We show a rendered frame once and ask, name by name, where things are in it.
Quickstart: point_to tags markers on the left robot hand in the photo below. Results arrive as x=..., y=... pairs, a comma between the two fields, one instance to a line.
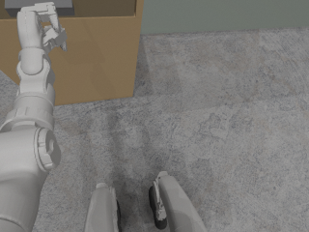
x=30, y=32

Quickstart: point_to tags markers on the robot right foot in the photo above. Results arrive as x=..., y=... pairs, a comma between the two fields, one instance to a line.
x=162, y=223

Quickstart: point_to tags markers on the drawer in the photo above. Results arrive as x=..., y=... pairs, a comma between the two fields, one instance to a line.
x=90, y=8

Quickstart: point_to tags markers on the handle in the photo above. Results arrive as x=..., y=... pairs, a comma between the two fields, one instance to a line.
x=63, y=7

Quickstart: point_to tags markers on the robot left thigh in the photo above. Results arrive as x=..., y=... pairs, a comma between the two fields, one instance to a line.
x=102, y=206

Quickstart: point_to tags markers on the cabinet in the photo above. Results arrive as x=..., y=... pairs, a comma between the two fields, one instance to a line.
x=100, y=61

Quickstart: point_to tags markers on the robot left upper arm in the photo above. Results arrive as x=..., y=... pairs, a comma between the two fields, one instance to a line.
x=26, y=157

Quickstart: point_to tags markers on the left robot forearm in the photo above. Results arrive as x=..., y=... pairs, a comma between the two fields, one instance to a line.
x=35, y=98

